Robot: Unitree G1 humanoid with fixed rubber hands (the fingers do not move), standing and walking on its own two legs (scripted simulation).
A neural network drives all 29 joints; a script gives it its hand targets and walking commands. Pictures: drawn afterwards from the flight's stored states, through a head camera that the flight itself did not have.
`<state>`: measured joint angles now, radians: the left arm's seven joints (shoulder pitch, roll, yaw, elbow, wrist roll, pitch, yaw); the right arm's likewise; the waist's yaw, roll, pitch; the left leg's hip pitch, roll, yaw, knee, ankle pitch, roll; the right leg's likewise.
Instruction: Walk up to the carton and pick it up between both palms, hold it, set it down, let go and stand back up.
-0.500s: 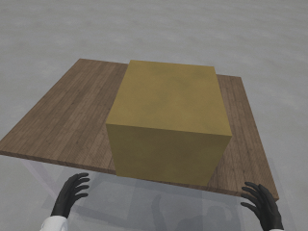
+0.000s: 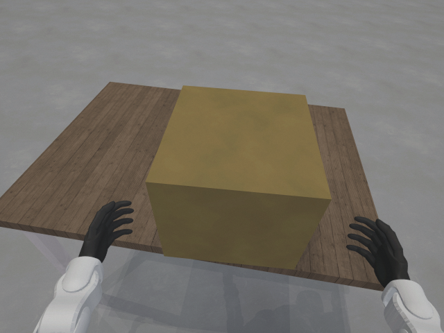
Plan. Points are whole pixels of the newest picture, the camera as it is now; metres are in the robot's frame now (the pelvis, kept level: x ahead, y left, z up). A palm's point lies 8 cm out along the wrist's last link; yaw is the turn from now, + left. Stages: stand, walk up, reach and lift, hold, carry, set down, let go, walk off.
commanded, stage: reach and lift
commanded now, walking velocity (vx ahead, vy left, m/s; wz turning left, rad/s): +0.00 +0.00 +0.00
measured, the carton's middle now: (236, 173) +0.46 -0.01 +0.02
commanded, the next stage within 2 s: none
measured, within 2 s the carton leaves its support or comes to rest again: neither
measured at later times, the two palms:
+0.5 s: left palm (99, 191) +0.31 +0.24 +0.11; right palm (396, 220) +0.29 -0.27 +0.10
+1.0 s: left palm (104, 140) +0.38 +0.23 +0.17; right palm (405, 169) +0.35 -0.28 +0.16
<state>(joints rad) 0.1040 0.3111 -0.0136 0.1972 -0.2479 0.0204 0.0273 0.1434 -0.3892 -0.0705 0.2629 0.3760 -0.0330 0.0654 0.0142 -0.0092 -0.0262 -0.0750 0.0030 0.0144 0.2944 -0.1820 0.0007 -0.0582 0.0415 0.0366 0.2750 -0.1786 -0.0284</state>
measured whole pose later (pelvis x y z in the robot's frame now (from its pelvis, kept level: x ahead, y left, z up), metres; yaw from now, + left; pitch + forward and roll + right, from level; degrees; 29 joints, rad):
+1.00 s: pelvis -0.01 +0.00 +0.00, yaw -1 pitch +3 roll +0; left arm -0.57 0.41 0.16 0.28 -0.23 0.60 0.02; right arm -0.55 -0.57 -0.02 0.51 0.50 0.35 0.08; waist -0.03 -0.03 -0.08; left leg -0.20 0.01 0.03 0.31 -0.17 0.00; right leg -0.18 0.05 0.05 0.28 -0.16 -0.02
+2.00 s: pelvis -0.01 +0.00 -0.01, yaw +0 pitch +9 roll -1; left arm -0.91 0.36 0.01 1.00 -0.22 0.15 -0.01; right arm -0.85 -0.50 0.11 1.09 0.46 0.03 0.05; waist -0.02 0.01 -0.12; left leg -0.38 0.01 0.00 0.40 -0.18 0.00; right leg -0.35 0.05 0.02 0.36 -0.17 -0.02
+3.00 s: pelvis -0.04 -0.01 -0.03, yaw +2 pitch +21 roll -1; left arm -1.08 0.28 -0.14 1.47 -0.29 -0.27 0.04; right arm -1.03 -0.32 0.09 1.41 0.41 -0.21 -0.01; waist -0.03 -0.01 -0.28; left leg -0.73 0.01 -0.05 0.55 -0.18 -0.02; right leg -0.69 0.05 -0.03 0.51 -0.19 -0.04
